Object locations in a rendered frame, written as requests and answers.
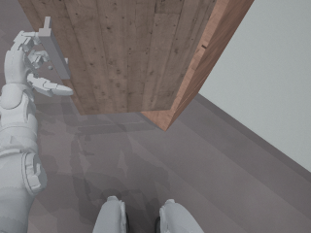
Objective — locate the robot left forearm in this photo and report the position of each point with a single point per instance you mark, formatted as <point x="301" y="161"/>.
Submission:
<point x="18" y="124"/>

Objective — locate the robot left thigh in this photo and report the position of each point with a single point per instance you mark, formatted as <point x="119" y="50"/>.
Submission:
<point x="111" y="217"/>

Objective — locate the cupboard door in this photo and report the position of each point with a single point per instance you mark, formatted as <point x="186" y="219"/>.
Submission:
<point x="125" y="56"/>

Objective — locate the left robot hand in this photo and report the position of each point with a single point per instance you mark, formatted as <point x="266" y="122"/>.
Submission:
<point x="18" y="66"/>

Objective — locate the handle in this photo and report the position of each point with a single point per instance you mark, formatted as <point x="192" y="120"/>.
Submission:
<point x="50" y="44"/>

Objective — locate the left robot upper arm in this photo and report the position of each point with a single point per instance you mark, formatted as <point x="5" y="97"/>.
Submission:
<point x="22" y="177"/>

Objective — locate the robot right shin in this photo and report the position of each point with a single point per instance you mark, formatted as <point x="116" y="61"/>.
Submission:
<point x="169" y="201"/>

